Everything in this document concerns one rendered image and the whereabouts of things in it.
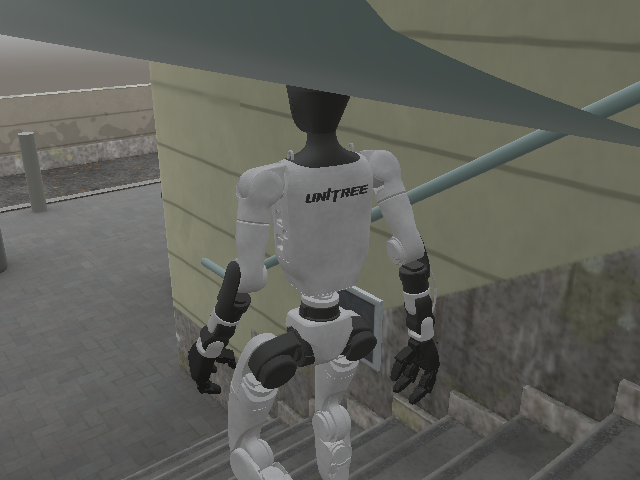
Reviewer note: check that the robot right upper arm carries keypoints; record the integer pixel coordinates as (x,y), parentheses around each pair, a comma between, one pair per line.
(406,244)

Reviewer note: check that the robot left upper arm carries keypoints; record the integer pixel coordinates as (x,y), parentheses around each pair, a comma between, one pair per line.
(257,190)

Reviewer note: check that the right robot forearm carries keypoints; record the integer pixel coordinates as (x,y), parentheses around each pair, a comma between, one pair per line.
(417,298)

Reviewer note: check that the left robot forearm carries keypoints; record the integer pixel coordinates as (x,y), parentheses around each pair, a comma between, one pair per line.
(214,337)

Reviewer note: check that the robot right thigh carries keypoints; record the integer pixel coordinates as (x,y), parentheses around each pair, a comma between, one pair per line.
(333,378)

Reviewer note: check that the robot thigh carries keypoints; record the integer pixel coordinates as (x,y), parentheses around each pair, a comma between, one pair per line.
(266,363)
(333,378)

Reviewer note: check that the robot right hand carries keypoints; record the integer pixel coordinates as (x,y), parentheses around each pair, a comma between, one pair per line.
(408,360)

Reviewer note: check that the robot left hand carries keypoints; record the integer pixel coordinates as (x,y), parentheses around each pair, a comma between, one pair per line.
(201,368)

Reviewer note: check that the robot left thigh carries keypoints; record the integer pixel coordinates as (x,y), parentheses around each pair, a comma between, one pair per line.
(266,363)

